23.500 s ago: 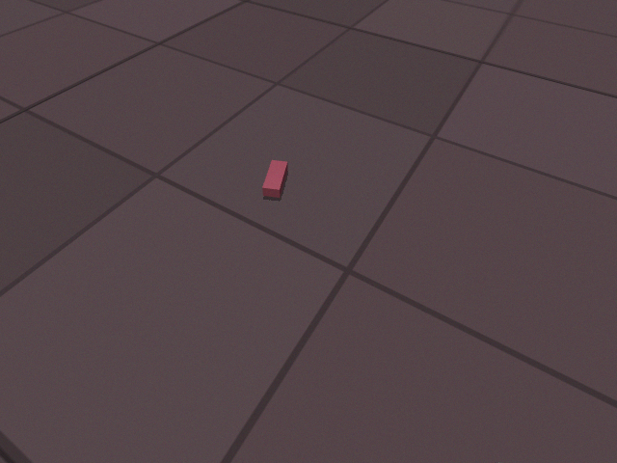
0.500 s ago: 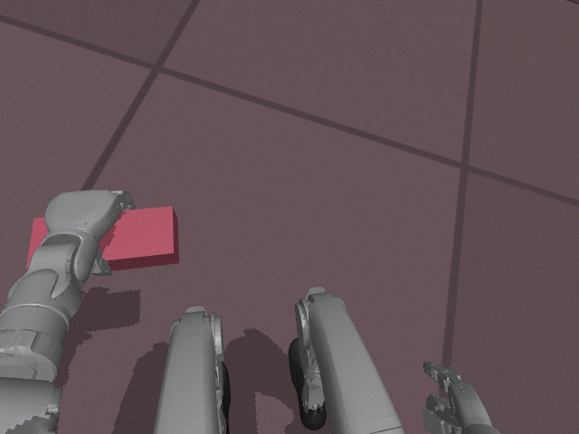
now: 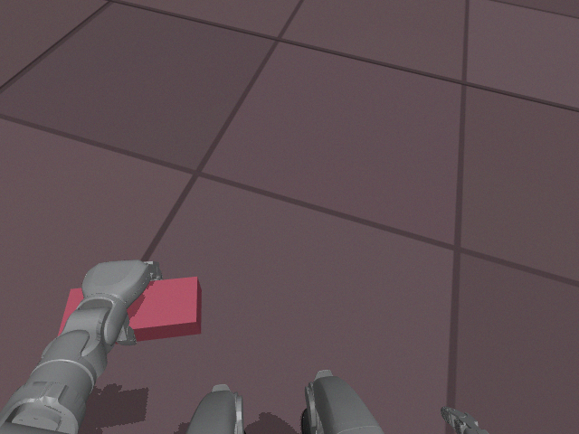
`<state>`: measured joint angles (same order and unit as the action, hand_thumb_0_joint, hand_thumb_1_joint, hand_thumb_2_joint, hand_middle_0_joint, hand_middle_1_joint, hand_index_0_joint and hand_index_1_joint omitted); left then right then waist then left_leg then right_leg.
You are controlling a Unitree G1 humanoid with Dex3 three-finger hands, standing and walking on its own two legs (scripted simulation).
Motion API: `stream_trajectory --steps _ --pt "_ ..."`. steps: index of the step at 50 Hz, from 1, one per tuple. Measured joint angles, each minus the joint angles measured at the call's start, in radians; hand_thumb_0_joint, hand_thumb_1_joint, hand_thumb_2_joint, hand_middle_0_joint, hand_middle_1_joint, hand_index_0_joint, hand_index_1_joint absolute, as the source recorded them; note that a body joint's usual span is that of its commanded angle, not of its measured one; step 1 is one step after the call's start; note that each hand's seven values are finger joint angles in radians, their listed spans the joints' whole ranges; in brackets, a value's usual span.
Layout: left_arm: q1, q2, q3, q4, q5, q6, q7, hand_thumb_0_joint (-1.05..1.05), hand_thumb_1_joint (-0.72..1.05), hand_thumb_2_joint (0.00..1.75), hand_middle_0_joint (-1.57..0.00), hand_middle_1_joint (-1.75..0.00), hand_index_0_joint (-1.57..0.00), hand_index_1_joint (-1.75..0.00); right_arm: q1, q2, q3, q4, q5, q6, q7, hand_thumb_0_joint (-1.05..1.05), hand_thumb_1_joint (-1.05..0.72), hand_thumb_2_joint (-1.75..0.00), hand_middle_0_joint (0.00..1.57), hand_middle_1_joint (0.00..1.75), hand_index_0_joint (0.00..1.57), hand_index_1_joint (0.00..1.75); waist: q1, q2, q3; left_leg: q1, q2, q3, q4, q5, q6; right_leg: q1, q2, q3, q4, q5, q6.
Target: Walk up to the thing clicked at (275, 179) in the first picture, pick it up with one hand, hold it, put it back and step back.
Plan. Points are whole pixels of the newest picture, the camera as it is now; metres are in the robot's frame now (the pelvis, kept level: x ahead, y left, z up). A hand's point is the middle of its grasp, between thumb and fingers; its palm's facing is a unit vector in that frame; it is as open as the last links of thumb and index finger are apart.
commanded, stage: lift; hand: left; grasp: from above
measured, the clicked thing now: (136, 311) +0.34 +0.22 -0.13
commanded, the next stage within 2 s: hold in 0.32 s
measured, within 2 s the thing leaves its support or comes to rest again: neither
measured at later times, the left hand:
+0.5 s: hand (110, 287) +0.34 +0.22 -0.02, palm faces -0.48 -0.04 -0.88, open 10.9 cm
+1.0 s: hand (100, 278) +0.33 +0.22 +0.02, palm faces -0.50 -0.02 -0.87, open 10.9 cm
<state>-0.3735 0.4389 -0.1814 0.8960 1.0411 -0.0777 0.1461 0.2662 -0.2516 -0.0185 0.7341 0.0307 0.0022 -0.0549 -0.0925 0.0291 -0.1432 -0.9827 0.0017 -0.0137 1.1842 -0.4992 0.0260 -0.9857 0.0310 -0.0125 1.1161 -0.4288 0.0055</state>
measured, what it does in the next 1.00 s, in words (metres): rises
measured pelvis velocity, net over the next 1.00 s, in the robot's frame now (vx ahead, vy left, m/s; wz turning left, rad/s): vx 0.04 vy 0.00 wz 0.00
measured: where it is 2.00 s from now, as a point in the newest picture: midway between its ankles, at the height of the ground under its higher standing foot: outside the picture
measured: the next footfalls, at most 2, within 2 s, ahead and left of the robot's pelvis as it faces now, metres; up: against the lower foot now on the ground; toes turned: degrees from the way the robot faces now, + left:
none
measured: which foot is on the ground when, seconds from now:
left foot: down 0.00-1.00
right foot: down 0.00-1.00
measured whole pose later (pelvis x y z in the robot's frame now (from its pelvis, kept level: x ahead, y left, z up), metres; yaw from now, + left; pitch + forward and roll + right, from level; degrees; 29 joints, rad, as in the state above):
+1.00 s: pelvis +0.04 +0.00 +0.08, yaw +0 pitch +6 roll -1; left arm -0.25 0.43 -0.21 0.71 1.01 -0.07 0.01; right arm 0.24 -0.26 -0.04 0.70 0.05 0.04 -0.05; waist -0.03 0.04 -0.04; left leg -0.43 -0.01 0.01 0.67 -0.34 0.03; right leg -0.45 0.02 0.03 0.63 -0.28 0.01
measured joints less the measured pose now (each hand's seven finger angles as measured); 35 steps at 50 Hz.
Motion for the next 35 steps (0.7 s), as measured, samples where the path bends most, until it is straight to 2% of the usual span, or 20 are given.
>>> stream_trajectory --steps 11,20,35 --pt "0.032 -0.026 -0.011 -0.039 -0.011 0.030 0.006 -0.02 -0.11 0.55 -0.70 -0.50 -0.67 -0.51 -0.013 0.008 -0.005 -0.002 0.000 0.006 0.004 0.01 -0.90 -0.90 0.20 0.30 0.21 0.30 0.018 -0.005 0.046 0.206 -0.002 0.011 -0.196 0.060 0.001 0.203 -0.002 0.015 -0.191 0.059 0.002" --pt "0.062 -0.030 -0.023 -0.076 -0.026 0.040 -0.022 -0.02 -0.11 0.55 -0.70 -0.50 -0.67 -0.51 -0.020 0.011 -0.010 -0.014 0.007 0.017 0.000 0.01 -0.90 -0.90 0.20 0.30 0.21 0.30 0.032 -0.003 0.066 0.333 -0.006 0.015 -0.319 0.098 0.002 0.328 -0.007 0.021 -0.310 0.094 0.003" --pt "0.101 -0.016 -0.036 -0.133 -0.021 0.022 -0.082 -0.02 -0.11 0.55 -0.70 -0.50 -0.66 -0.51 -0.021 -0.002 -0.017 -0.022 0.016 0.031 0.000 0.01 -0.90 -0.89 0.20 0.30 0.21 0.30 0.047 0.001 0.080 0.477 -0.013 0.022 -0.445 0.133 0.004 0.467 -0.013 0.031 -0.425 0.123 0.004"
